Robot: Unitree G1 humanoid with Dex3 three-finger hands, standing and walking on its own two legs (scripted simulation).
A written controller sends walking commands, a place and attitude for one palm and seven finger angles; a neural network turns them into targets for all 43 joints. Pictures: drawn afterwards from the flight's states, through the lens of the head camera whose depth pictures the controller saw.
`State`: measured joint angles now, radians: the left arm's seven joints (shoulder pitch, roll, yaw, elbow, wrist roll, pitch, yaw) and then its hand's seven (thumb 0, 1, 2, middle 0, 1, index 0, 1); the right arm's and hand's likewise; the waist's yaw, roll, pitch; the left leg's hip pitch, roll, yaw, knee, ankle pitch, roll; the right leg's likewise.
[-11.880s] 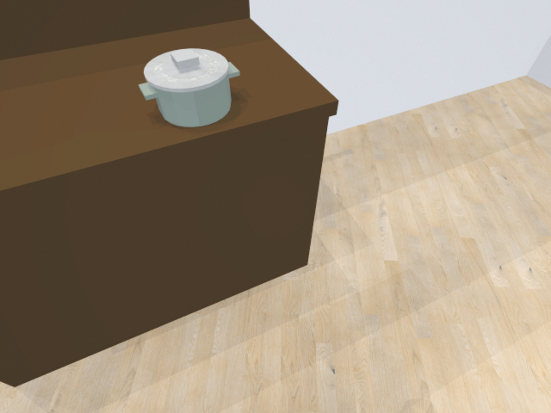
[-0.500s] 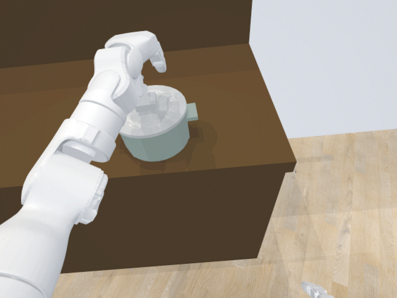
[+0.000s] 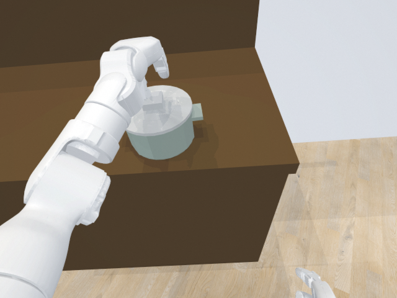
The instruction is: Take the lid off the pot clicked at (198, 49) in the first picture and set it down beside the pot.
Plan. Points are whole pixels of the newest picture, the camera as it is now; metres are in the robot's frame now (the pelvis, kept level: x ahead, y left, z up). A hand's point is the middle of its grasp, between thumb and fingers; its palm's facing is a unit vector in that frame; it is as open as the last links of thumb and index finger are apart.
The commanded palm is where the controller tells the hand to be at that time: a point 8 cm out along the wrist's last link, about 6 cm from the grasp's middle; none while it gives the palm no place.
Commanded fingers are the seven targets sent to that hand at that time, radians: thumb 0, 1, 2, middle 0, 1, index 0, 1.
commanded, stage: lower the open fingers around the knob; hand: left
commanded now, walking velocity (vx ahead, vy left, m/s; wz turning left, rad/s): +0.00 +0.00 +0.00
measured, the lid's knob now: (152, 100) +0.50 +0.12 +0.15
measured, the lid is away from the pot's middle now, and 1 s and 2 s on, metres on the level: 0.00 0.00 0.01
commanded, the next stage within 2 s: close the fingers and squeeze the knob in 0.78 s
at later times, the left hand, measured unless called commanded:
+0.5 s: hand (151, 94) +0.47 +0.11 +0.19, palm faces -0.30 -0.07 -0.95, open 9.7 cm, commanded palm +0.45 +0.12 +0.24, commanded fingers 0.00 -0.36 1.71 -0.90 -0.08 -0.90 -0.08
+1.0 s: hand (151, 100) +0.47 +0.11 +0.17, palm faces -0.33 -0.07 -0.94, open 9.8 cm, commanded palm +0.45 +0.12 +0.23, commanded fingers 0.00 -0.09 1.13 -0.60 -0.66 -0.60 -0.66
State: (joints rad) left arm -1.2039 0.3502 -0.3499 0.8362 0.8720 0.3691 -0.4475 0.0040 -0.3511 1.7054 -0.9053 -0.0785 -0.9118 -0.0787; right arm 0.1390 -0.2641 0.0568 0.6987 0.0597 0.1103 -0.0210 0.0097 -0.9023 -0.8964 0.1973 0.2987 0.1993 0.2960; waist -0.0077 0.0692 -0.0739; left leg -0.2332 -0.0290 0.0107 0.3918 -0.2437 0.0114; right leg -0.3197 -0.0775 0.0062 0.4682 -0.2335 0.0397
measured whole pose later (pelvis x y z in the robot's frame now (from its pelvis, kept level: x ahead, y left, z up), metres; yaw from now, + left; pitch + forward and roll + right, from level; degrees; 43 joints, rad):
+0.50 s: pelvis +0.00 +0.00 +0.00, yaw -1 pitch +6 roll +1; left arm -1.20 0.34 -0.32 0.95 0.88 0.35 -0.43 0.00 -0.35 1.71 -0.88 -0.07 -0.91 -0.08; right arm 0.20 -0.28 0.05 0.73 0.05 0.11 -0.04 0.01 -0.90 -0.90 0.20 0.30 0.20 0.30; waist -0.04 0.06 -0.07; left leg -0.25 -0.02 0.03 0.40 -0.25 0.01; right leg -0.34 -0.07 0.02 0.48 -0.23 0.04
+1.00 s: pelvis +0.01 +0.00 +0.00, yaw -1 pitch +6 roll +1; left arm -1.14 0.33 -0.34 0.90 0.86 0.35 -0.44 0.00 -0.27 1.51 -0.77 -0.24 -0.81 -0.24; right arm 0.19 -0.27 0.04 0.72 0.05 0.11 -0.02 0.01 -0.90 -0.90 0.20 0.30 0.20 0.30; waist -0.03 0.07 -0.08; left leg -0.25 -0.02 0.02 0.40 -0.26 0.01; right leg -0.34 -0.07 0.01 0.47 -0.24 0.04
